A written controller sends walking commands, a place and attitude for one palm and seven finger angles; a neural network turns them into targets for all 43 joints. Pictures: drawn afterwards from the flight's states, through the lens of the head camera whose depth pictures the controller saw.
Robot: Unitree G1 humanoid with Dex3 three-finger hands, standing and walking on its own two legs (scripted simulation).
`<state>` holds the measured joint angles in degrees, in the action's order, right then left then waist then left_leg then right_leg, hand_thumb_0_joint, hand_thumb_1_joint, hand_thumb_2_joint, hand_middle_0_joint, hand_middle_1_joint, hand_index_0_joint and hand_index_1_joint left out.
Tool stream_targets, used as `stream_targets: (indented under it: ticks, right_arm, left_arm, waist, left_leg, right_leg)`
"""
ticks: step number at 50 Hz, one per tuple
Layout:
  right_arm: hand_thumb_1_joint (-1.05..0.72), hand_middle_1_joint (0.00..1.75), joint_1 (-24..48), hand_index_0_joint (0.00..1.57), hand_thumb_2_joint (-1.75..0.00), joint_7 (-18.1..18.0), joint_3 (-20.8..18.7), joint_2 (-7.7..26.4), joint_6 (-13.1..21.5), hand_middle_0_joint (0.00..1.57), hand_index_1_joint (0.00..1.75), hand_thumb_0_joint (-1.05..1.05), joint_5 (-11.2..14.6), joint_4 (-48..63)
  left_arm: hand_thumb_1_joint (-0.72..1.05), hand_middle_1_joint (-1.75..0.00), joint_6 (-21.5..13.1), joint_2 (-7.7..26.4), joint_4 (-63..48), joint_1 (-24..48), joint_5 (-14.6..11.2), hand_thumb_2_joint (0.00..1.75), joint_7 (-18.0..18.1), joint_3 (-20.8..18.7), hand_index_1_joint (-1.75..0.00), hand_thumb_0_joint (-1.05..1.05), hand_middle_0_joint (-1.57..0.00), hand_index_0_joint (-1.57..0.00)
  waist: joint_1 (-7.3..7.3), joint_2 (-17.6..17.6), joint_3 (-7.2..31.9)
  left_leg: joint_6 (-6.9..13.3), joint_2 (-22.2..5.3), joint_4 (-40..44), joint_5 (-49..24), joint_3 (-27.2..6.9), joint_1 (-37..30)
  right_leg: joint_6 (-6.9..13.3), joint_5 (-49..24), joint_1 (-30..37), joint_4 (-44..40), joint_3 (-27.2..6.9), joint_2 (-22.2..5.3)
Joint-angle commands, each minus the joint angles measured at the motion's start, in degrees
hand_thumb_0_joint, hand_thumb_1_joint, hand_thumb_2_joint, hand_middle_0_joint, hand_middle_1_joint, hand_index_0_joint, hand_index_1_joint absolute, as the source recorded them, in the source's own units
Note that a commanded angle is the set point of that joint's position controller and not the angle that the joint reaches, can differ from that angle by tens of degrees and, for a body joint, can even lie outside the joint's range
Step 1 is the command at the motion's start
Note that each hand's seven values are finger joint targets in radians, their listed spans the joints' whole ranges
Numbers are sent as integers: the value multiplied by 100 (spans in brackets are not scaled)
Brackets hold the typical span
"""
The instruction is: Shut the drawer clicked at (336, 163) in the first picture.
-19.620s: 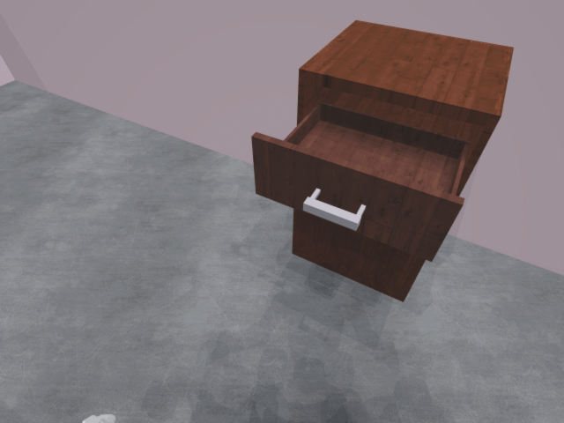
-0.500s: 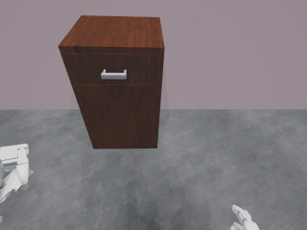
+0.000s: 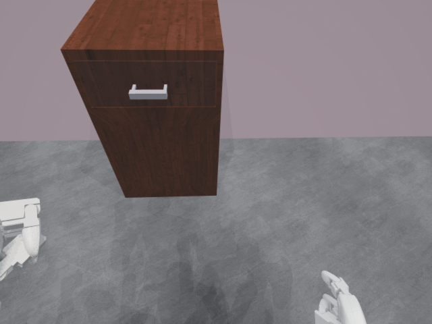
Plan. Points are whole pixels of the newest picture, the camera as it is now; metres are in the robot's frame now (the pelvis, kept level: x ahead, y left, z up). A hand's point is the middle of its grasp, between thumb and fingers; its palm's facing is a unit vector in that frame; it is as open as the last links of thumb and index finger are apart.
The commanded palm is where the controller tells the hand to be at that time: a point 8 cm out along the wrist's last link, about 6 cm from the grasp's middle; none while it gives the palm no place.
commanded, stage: let the arm hang, fingers relaxed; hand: left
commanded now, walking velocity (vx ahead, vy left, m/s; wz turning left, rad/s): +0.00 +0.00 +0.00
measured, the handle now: (149, 90) +0.82 +0.27 -0.05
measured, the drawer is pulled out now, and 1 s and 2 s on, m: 0.00 0.00 0.00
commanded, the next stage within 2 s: look to check the result in 1.14 s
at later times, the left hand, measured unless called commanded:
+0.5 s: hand out of the picture -0.06 +0.20 -0.18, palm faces +0.06 -0.97 -0.22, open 4.0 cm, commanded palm none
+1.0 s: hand out of the picture -0.02 +0.17 -0.18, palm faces +0.05 -0.98 -0.21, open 7.3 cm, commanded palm none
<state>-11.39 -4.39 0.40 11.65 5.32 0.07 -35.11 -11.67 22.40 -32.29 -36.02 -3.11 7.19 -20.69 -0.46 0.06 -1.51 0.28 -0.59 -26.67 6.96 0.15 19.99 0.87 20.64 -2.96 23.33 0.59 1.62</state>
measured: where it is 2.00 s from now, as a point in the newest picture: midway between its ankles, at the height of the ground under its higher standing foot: outside the picture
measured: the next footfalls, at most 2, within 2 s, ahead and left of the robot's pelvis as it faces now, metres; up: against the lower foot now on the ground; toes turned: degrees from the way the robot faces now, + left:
none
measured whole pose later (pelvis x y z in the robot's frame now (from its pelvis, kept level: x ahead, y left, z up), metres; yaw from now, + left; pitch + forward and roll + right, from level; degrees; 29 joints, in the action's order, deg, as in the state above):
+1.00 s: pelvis -0.01 +0.00 +0.00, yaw +2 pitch -3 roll +0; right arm -13.2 -1.5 -1.5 10.4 -1.1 -1.3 -65.5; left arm 0.1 9.0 64.1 -16.5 0.6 1.6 -0.6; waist -0.8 -0.7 -3.5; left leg 0.1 0.6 -26.5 6.4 -1.1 17.6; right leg 1.5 22.0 -1.1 25.5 2.6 0.8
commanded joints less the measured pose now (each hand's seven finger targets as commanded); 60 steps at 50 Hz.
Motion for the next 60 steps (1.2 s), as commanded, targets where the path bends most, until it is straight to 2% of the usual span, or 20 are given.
stream_targets:
  ticks: [1, 2, 3, 5, 6, 8, 9, 11, 13, 14, 16, 18, 22, 26, 32, 37, 42, 48, 57, 60]
  right_arm:
    - [-90, 30, 439, 20, -90, -59, -240, 634, 252, 20, 30, 0, 52, 912]
    - [-90, 30, 744, 20, -90, 449, -526, 1856, 434, 20, 30, 0, 106, -413]
    - [-90, 30, 298, 20, -90, 452, -548, 1509, 70, 20, 30, 0, 153, -316]
    - [-90, 30, 143, 20, -90, 435, -428, 1377, -127, 20, 30, 0, 8, -333]
    - [-90, 30, 246, 20, -90, 424, -370, 1346, -188, 20, 30, 0, -41, -327]
    - [-90, 30, 366, 20, -90, 404, -353, 1316, -287, 20, 30, 0, -104, -437]
    - [-90, 30, 399, 20, -90, 405, -359, 1287, -335, 20, 30, 0, -135, -552]
    - [-90, 30, 338, 20, -90, 390, -342, 1254, -451, 20, 30, 0, -181, -807]
    - [-90, 30, 281, 20, -90, 367, -285, 1194, -517, 20, 30, 0, -183, -1087]
    - [-90, 30, 269, 20, -90, 354, -236, 1122, -551, 20, 30, 0, -178, -1202]
    - [-90, 30, 238, 20, -90, 324, -201, 1011, -580, 20, 30, 0, -155, -1470]
    - [-90, 30, 138, 20, -90, 277, -223, 898, -577, 20, 30, 0, -159, -1702]
    - [-90, 30, -137, 20, -90, 229, -258, 841, -583, 20, 30, 0, -110, -2098]
    - [-90, 30, -289, 20, -90, 215, -282, 809, -587, 20, 30, 0, -75, -2394]
    - [-90, 30, -355, 20, -90, 221, -303, 717, -633, 20, 30, 0, -78, -2661]
    - [-90, 30, -378, 20, -90, 243, -311, 581, -654, 20, 30, 0, -90, -2777]
    - [-90, 30, -383, 20, -90, 241, -300, 543, -621, 20, 30, 0, -106, -2838]
    - [-90, 30, -330, 20, -90, 230, -280, 516, -567, 20, 30, 0, -109, -2830]
    - [-90, 30, -301, 20, -90, 189, -277, 563, -519, 20, 30, 0, -99, -2794]
    - [-90, 30, -254, 20, -90, 179, -281, 577, -522, 20, 30, 0, -97, -2787]
  left_arm:
    - [90, -160, -391, 908, -1173, -177, -60, 90, 121, -728, -160, 0, -140, -140]
    - [90, -160, 523, 261, 3726, 693, 525, 90, -653, 1383, -160, 0, -140, -140]
    - [90, -156, 960, 191, 3771, 702, 438, 90, -700, 1293, -156, 0, -136, -136]
    - [90, -147, 1056, 47, 4258, 1014, 504, 90, -703, 1450, -147, 0, -128, -128]
    - [90, -143, 1073, 102, 4561, 1160, 516, 90, -692, 1464, -143, 0, -124, -124]
    - [90, -134, 1085, 261, 5268, 1575, 510, 90, -664, 1467, -134, 0, -116, -116]
    - [90, -130, 1110, 284, 5662, 1751, 498, 90, -648, 1505, -130, 0, -112, -112]
    - [90, -121, 1171, 300, 6357, 2001, 462, 90, -593, 1576, -121, 0, -104, -104]
    - [90, -112, 1225, 192, 7020, 1981, 423, 90, -567, 1667, -112, 0, -96, -96]
    - [90, -108, 1259, 98, 7351, 1875, 411, 90, -568, 1723, -108, 0, -92, -92]
    - [90, -99, 1270, -66, 7976, 1648, 385, 90, -590, 1791, -99, 0, -84, -84]
    - [90, -91, 1242, -292, 8421, 1504, 407, 90, -596, 1748, -91, 0, -76, -76]
    - [90, -73, 1196, -348, 9015, 1354, 384, 90, -595, 1815, -73, 0, -60, -60]
    - [90, -56, 1169, -403, 9378, 1273, 374, 90, -574, 1883, -56, 0, -44, -44]
    - [90, -30, 1176, -481, 9650, 1185, 372, 90, -538, 1926, -30, 0, -20, -20]
    - [90, -30, 1166, -506, 9681, 1193, 375, 90, -521, 1919, -30, 0, -20, -20]
    - [90, -30, 1153, -525, 9654, 1279, 375, 90, -506, 1898, -30, 0, -20, -20]
    - [90, -30, 1134, -528, 9600, 1360, 367, 90, -502, 1863, -30, 0, -20, -20]
    - [90, -30, 1104, -491, 9455, 1587, 360, 90, -459, 1798, -30, 0, -20, -20]
    - [90, -30, 1113, -477, 9441, 1632, 362, 90, -454, 1789, -30, 0, -20, -20]
  waist:
    - [15, -348, 729]
    - [-83, -401, 571]
    - [-48, -158, 905]
    - [42, 568, 793]
    - [92, 942, 665]
    - [90, 1560, 398]
    - [61, 1399, 259]
    - [-2, 587, 177]
    - [1, -401, 150]
    - [60, -669, 100]
    - [102, -882, 15]
    - [92, -1076, 109]
    - [62, -782, 257]
    - [18, -163, 43]
    - [-23, 88, -419]
    - [-43, 214, -600]
    - [-35, 66, -676]
    - [19, -88, -490]
    - [22, 84, -189]
    - [16, 15, -195]
  left_leg:
    - [188, -344, -63, -1461, -199, -1580]
    - [259, -525, -1051, -2486, -495, -865]
    - [228, -509, -1058, -2141, -460, -1008]
    - [364, -613, -927, -1577, -743, -483]
    - [401, -568, -904, -1399, -805, -264]
    - [306, -275, -1140, -1006, -560, -44]
    - [243, -204, -1152, -856, -431, -48]
    - [233, -225, -942, -1110, -405, -291]
    - [313, -383, -471, -1208, -738, -550]
    - [363, -464, -177, -879, -969, -476]
    - [368, -478, 193, -156, -1119, -407]
    - [343, -461, 327, 124, -1088, -584]
    - [340, -499, 410, 61, -1068, -969]
    - [310, -489, 372, -126, -925, -1167]
    - [248, -440, 501, 333, -808, -1069]
    - [198, -365, 404, 437, -665, -1047]
    - [205, -381, 395, 230, -671, -958]
    - [209, -392, 319, -261, -639, -927]
    - [223, -428, 22, -1148, -486, -1019]
    - [226, -453, 12, -1203, -476, -1066]
  right_leg:
    - [-138, -1723, -1083, -465, -84, -389]
    - [54, -2695, -1390, 686, 19, -839]
    - [50, -2267, -1319, 604, -228, -790]
    - [93, -1420, -1201, 698, -157, -652]
    - [134, -1479, -1110, 614, -195, -658]
    - [311, -2240, -1001, 376, -396, -920]
    - [412, -2486, -1020, 378, -455, -1029]
    - [423, -2357, -935, 457, -395, -992]
    - [287, -1316, -927, 458, -261, -729]
    - [218, -684, -851, 360, -193, -583]
    - [218, -98, -731, 99, -188, -498]
    - [276, -122, -682, -73, -221, -524]
    - [287, -277, -648, -326, -201, -550]
    - [288, -339, -822, -537, -158, -608]
    - [309, 127, -1137, -666, -167, -617]
    - [341, 402, -1394, -773, -252, -692]
    - [333, 266, -1332, -685, -246, -670]
    - [285, -306, -998, -612, -218, -701]
    - [132, -1915, -511, -483, -170, -762]
    - [132, -1976, -503, -474, -177, -758]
